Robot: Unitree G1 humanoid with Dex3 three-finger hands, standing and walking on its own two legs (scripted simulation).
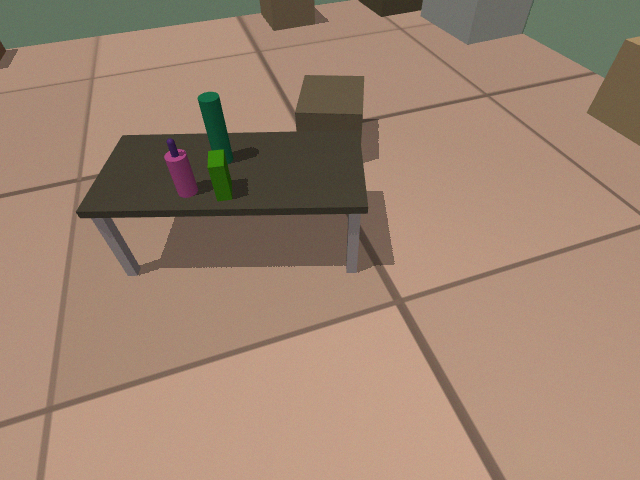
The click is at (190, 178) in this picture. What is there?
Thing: necked bottle
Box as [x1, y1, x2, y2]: [164, 138, 197, 197]
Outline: 169,138 167,139 169,151 164,156 178,194 183,197 191,196 197,191 197,187 185,151 177,149 173,140
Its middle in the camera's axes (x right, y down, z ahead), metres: -0.45 -0.24 +1.27
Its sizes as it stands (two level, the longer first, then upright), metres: 0.069 0.069 0.209
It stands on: a support 0.38 m high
